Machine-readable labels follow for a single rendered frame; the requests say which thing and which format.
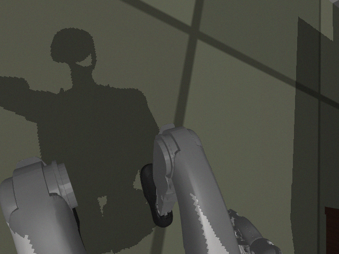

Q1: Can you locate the right robot hand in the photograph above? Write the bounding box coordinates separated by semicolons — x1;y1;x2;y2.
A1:
228;209;263;254

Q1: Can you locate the bookshelf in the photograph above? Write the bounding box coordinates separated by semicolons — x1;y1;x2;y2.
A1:
325;207;339;254

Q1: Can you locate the left robot foot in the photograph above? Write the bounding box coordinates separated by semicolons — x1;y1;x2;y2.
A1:
73;208;84;245

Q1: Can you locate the right robot foot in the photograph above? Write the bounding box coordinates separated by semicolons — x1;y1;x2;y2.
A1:
140;164;173;228

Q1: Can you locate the right robot arm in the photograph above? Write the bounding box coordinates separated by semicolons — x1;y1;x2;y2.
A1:
249;238;283;254

